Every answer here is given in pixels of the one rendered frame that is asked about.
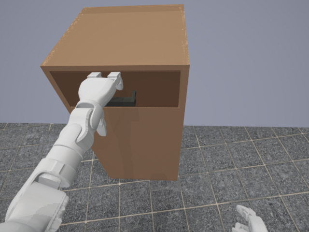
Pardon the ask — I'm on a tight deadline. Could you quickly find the robot left forearm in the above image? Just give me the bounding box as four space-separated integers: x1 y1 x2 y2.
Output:
5 100 103 222

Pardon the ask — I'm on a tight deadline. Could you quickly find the robot left upper arm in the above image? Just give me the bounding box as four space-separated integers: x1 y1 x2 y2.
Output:
0 181 69 232

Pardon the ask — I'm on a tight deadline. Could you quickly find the cabinet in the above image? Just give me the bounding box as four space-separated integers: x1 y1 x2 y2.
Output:
40 4 190 181

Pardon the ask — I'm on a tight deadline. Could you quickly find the drawer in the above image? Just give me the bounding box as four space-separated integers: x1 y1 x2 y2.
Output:
52 70 181 107

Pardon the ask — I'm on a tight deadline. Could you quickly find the handle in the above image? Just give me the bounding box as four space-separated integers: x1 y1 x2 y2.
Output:
106 90 136 107

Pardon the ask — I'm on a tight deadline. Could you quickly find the right robot hand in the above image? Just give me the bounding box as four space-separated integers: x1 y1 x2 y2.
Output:
232 205 268 232

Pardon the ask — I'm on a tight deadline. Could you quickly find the left robot hand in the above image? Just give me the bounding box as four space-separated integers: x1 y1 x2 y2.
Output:
78 72 123 136

